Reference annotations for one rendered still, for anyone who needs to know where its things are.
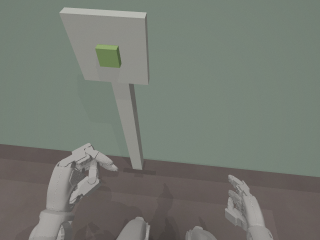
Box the panel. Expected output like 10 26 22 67
59 7 150 170

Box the button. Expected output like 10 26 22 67
95 44 122 68

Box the robot left thigh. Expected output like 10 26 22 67
116 219 151 240

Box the robot right shin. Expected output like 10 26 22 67
193 226 203 230

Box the robot right hand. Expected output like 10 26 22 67
225 175 266 232

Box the left robot forearm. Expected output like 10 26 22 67
28 209 75 240

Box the right robot forearm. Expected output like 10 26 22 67
246 225 273 240

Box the robot left hand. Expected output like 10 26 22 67
46 143 119 212

